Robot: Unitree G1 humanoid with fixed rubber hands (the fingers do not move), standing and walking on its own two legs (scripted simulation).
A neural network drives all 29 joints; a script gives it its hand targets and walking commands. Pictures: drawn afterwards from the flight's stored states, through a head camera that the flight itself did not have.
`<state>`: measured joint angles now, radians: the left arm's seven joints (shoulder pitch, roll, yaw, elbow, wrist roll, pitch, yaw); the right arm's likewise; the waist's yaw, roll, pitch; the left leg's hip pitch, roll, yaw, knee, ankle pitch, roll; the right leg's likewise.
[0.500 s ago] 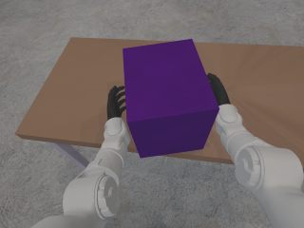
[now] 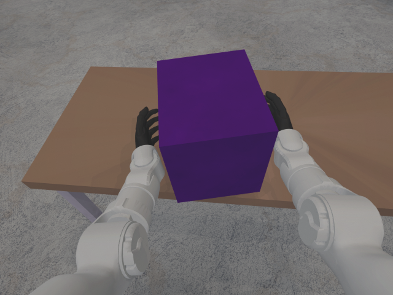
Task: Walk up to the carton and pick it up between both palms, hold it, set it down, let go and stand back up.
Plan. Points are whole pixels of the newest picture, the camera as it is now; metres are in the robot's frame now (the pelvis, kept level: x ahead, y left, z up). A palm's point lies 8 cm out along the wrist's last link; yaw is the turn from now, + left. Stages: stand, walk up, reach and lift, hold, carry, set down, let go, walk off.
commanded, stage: reach and lift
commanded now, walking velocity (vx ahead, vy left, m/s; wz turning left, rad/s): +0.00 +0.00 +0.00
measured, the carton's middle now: (210, 128) +0.47 +0.03 +0.05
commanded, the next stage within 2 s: none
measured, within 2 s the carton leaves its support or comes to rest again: neither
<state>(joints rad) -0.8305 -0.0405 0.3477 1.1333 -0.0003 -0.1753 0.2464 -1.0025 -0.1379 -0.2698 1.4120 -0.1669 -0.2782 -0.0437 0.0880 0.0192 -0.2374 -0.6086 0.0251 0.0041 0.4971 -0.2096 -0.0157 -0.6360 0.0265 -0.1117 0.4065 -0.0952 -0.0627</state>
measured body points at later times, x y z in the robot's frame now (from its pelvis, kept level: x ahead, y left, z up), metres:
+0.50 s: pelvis +0.01 +0.00 +0.01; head +0.03 +0.00 +0.46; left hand +0.42 +0.18 +0.10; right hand +0.44 -0.12 +0.10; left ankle +0.00 +0.13 -0.73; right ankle +0.05 -0.08 -0.73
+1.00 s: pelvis +0.01 +0.03 +0.02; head -0.01 +0.05 +0.46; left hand +0.40 +0.17 +0.14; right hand +0.40 -0.12 +0.13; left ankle +0.00 +0.13 -0.73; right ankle +0.05 -0.08 -0.73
